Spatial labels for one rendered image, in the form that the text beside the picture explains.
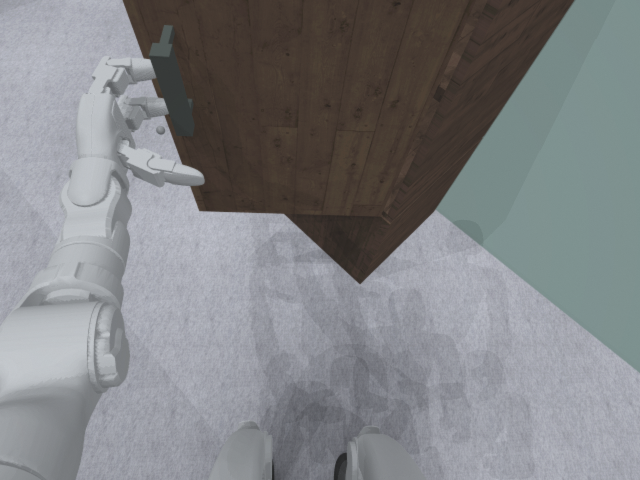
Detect robot left forearm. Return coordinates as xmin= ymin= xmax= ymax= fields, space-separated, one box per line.
xmin=0 ymin=157 xmax=132 ymax=335

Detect cupboard door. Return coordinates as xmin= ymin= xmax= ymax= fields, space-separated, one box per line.
xmin=123 ymin=0 xmax=476 ymax=217

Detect robot left upper arm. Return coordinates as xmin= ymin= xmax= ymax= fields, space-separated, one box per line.
xmin=0 ymin=301 xmax=130 ymax=480

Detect left robot hand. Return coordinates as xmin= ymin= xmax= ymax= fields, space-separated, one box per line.
xmin=76 ymin=56 xmax=205 ymax=188

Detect robot left shin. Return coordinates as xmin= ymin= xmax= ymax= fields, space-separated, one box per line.
xmin=228 ymin=420 xmax=261 ymax=438

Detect right robot thigh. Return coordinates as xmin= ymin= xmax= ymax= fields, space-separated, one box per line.
xmin=347 ymin=434 xmax=427 ymax=480

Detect handle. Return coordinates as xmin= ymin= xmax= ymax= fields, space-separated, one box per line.
xmin=149 ymin=25 xmax=195 ymax=137

